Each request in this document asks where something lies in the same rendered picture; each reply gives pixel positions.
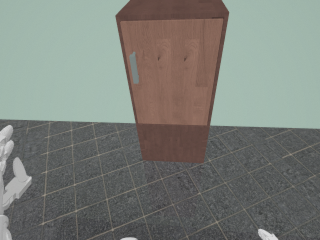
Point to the left robot forearm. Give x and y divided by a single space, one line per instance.
4 232

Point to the robot left hand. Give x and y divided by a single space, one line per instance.
19 184

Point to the cupboard door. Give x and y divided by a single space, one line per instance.
176 64

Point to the handle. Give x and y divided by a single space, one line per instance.
134 69

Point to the robot right hand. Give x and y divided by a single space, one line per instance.
266 235

